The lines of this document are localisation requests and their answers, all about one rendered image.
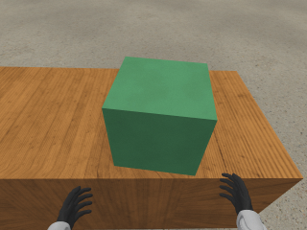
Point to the right robot forearm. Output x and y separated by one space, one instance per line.
249 220

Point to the carton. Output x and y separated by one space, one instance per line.
160 115

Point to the pedestal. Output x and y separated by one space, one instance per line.
53 139

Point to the robot left hand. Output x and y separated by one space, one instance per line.
70 207

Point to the robot right hand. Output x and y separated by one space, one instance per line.
240 197

